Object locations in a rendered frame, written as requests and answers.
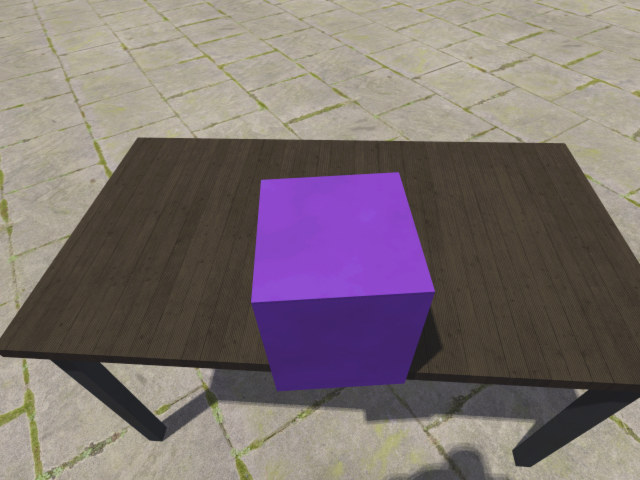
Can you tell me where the table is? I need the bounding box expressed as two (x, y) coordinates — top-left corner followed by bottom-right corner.
(0, 137), (640, 467)

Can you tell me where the carton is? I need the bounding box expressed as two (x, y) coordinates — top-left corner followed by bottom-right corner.
(251, 172), (435, 391)

